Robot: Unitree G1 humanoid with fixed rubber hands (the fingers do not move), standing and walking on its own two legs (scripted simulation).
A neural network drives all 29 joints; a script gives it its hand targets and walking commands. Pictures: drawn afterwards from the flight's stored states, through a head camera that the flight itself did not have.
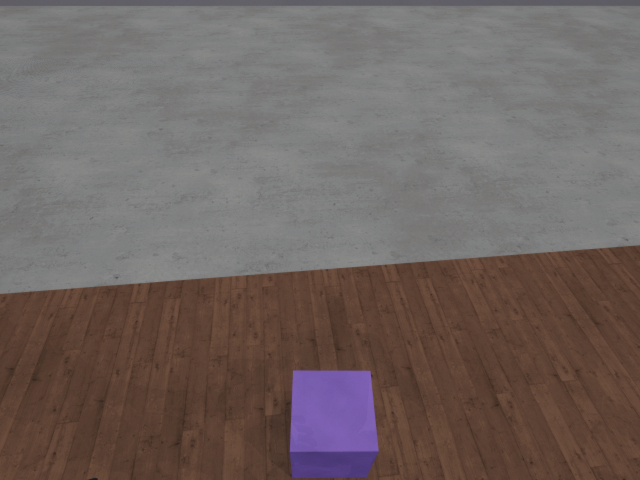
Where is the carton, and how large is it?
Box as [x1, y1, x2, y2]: [290, 371, 378, 477]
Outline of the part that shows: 293,371 290,434 290,459 292,477 365,477 378,451 370,372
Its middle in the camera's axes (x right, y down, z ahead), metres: +0.02 +0.51 +1.07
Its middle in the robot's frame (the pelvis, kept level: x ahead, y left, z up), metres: +0.42 -0.05 -0.66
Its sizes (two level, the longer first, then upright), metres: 0.210 0.200 0.250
